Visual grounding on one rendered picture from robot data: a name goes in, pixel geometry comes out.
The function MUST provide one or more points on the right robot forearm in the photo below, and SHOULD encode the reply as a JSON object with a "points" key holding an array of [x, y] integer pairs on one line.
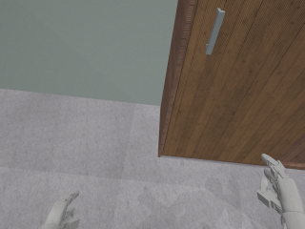
{"points": [[292, 220]]}

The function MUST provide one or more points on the handle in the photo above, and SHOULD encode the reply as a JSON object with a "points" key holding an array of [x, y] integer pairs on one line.
{"points": [[215, 30]]}

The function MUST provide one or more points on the wardrobe door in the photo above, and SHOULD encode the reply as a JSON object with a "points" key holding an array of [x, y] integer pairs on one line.
{"points": [[295, 153], [247, 98]]}

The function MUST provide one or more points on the right robot hand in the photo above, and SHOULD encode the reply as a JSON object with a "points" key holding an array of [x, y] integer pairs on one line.
{"points": [[287, 192]]}

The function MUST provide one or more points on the left robot hand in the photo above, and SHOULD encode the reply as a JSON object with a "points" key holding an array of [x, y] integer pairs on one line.
{"points": [[60, 214]]}

